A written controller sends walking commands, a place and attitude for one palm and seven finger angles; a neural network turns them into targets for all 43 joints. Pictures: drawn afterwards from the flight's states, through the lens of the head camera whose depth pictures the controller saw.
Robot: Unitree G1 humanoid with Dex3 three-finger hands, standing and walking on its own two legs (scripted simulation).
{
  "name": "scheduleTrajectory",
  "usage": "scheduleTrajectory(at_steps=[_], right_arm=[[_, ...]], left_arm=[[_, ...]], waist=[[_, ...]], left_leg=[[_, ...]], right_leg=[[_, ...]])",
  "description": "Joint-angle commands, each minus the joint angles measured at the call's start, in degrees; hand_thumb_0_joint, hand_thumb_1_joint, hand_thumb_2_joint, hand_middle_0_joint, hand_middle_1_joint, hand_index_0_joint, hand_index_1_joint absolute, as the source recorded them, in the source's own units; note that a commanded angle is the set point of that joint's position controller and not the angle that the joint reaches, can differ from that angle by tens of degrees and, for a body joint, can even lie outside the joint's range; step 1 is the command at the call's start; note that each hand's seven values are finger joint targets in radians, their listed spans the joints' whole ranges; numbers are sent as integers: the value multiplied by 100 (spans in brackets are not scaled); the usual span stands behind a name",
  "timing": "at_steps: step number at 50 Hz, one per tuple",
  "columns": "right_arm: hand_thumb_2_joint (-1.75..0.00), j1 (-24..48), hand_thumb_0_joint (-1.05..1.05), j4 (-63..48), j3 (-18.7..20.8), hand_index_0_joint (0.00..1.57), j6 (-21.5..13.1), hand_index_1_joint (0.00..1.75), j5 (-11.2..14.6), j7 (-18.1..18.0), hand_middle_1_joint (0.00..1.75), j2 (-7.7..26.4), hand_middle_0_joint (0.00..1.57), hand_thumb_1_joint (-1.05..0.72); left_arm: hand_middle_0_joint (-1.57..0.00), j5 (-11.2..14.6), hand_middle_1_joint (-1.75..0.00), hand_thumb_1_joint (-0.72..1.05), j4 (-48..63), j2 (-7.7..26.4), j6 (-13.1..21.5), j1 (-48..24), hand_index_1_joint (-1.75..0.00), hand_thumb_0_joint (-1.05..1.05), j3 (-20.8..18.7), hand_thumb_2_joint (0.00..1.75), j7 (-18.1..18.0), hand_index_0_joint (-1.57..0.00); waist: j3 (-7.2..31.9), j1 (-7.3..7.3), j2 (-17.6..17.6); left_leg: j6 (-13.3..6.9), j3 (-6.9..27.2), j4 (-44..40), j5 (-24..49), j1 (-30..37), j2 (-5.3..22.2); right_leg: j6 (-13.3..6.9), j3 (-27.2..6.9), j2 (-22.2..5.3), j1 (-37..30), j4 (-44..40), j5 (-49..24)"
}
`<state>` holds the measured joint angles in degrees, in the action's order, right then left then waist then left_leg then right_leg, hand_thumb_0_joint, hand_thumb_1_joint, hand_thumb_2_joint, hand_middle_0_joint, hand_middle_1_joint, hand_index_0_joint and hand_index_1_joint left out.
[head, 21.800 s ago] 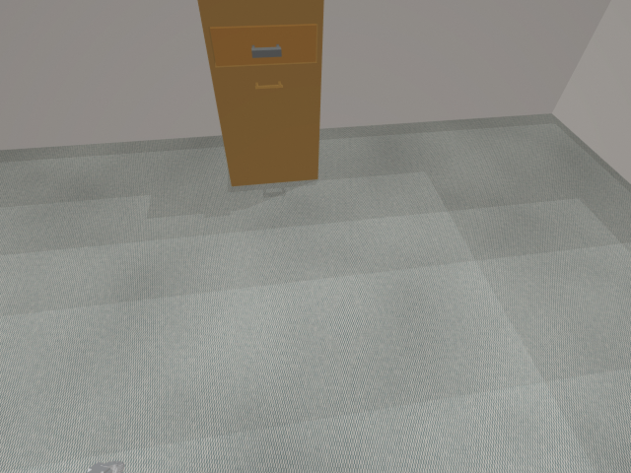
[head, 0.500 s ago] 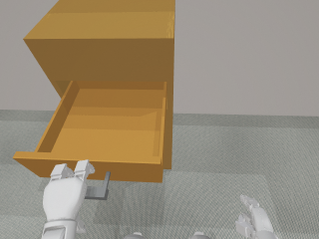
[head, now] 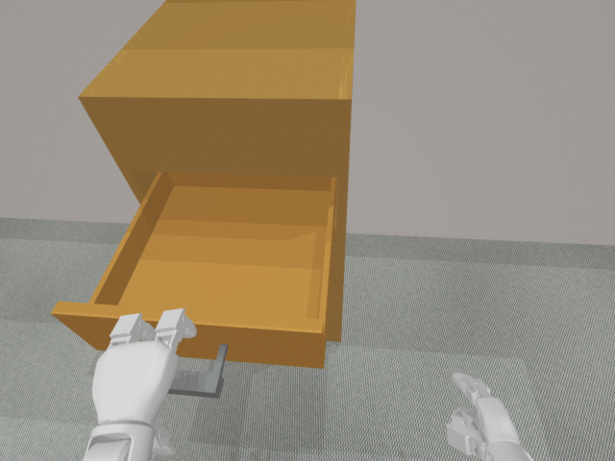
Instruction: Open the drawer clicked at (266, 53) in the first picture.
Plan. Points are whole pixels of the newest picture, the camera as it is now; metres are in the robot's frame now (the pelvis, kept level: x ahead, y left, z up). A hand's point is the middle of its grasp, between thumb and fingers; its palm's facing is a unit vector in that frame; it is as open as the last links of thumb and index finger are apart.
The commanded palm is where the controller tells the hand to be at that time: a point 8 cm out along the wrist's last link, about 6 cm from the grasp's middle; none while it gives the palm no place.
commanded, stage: lift the hand off the handle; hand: left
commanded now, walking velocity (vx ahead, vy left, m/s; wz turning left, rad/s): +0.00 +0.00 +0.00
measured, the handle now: (188, 365) +0.25 +0.21 -0.06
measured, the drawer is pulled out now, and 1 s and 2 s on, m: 0.30 0.30 0.30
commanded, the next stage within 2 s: draw the hand back to the body in 1.18 s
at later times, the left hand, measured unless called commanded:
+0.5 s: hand (152, 364) +0.21 +0.21 +0.04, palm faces +0.05 -0.10 -0.99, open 13.8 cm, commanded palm +0.19 +0.21 +0.10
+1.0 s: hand (137, 356) +0.21 +0.21 +0.08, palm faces +0.08 -0.12 -0.99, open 13.9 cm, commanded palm +0.18 +0.21 +0.14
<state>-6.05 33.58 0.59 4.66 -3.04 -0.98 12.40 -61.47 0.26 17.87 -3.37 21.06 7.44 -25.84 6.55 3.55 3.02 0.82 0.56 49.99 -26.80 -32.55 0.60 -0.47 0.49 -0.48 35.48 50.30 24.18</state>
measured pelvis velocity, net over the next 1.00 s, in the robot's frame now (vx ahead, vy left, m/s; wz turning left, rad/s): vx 0.01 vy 0.00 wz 0.00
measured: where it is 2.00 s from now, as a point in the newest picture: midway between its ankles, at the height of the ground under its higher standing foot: outside the picture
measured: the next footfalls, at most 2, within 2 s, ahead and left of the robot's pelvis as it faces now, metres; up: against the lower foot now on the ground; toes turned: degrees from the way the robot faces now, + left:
none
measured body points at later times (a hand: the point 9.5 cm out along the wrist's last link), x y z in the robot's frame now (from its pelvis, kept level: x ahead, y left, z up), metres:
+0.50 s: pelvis +0.01 -0.01 +0.02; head +0.03 -0.04 +0.46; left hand +0.21 +0.22 +0.10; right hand +0.22 -0.22 -0.08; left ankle -0.02 +0.13 -0.70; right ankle +0.01 -0.12 -0.70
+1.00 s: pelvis +0.01 +0.00 +0.03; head +0.02 -0.04 +0.47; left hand +0.20 +0.22 +0.14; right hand +0.23 -0.21 -0.07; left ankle -0.02 +0.13 -0.70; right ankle +0.01 -0.12 -0.70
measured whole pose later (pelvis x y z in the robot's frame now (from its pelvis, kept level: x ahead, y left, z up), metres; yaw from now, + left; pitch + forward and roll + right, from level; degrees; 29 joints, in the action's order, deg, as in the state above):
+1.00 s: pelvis +0.01 +0.00 +0.03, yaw +0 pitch +4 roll +1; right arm -5.8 34.0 0.0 4.7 -1.7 -0.2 13.0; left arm -57.1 14.3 21.0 -4.3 23.7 5.5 -15.7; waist 3.9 5.6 4.4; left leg 1.0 0.2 37.1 -21.5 -19.4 0.6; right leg -0.6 0.2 -0.4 23.0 38.8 19.7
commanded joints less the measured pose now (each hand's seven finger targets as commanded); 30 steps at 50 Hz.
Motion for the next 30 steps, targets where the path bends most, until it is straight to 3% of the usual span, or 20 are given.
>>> scheduleTrajectory(at_steps=[1,3,5,9,13,18,20,21,25,30], right_arm=[[-90,641,0,-924,193,20,-294,30,-6,-84,30,577,20,-90],[-90,632,0,-922,200,20,-312,30,2,-85,30,555,20,-90],[-90,657,0,-925,197,20,-303,30,29,-62,30,567,20,-90],[-90,700,0,-904,189,20,-293,30,59,-56,30,569,20,-90],[-90,722,0,-909,177,20,-292,30,73,-55,30,564,20,-90],[-90,732,0,-920,162,20,-330,30,67,-41,30,550,20,-90],[-90,804,0,-931,146,20,-328,30,105,-39,30,563,20,-90],[-90,786,0,-925,125,20,-318,30,88,-28,30,553,20,-90],[-90,831,0,-884,159,20,-297,30,107,-69,30,579,20,-90],[-90,808,0,-883,166,20,-344,30,88,-70,30,568,20,-90]], left_arm=[[-30,-27,-120,-50,1498,817,101,-725,-120,0,-546,30,-230,-30],[-30,-4,-120,-50,1492,874,134,-463,-120,0,-649,30,-205,-30],[-30,39,-120,-50,1435,801,104,-365,-120,0,-603,30,-146,-30],[-30,35,-120,-50,1374,810,5,-445,-120,0,-567,30,-42,-30],[-30,72,-120,-50,1527,727,-62,-578,-120,0,-415,30,103,-30],[-30,114,-120,-50,1768,900,4,-297,-120,0,-603,30,198,-30],[-30,141,-120,-50,1737,1118,12,-54,-120,0,-876,30,210,-30],[-30,151,-120,-50,1785,983,6,-129,-120,0,-735,30,224,-30],[-30,205,-120,-50,1805,1000,-44,-533,-120,0,-742,30,313,-30],[-30,277,-120,-50,2015,1015,65,-463,-120,0,-701,30,499,-30]], waist=[[1086,-28,-171],[1098,38,-133],[973,-4,-204],[794,29,-290],[852,35,-252],[873,134,-247],[793,194,-198],[743,158,-305],[585,52,-358],[727,94,-316]], left_leg=[[-184,-115,-782,1683,758,-224],[-178,-127,-807,1807,789,-223],[-161,-118,-855,1877,788,-207],[-169,-122,-1000,1722,783,-206],[-180,-136,-1114,1797,932,-205],[-180,-183,-1208,1927,1020,-228],[-146,-184,-1275,1978,993,-222],[-168,-190,-1277,1923,983,-232],[-181,-188,-1368,1731,1076,-231],[-193,-192,-1426,1948,1275,-226]], right_leg=[[-195,21,155,-762,-860,-1576],[-199,45,170,-855,-863,-1687],[-201,39,176,-890,-920,-1750],[-180,30,171,-980,-1034,-1667],[-171,25,156,-1134,-1125,-1710],[-164,-63,128,-1408,-1215,-2001],[-188,-113,147,-1508,-1254,-2064],[-161,-83,112,-1496,-1264,-2056],[-141,-125,125,-1419,-1452,-1821],[-137,-113,93,-1586,-1511,-2006]])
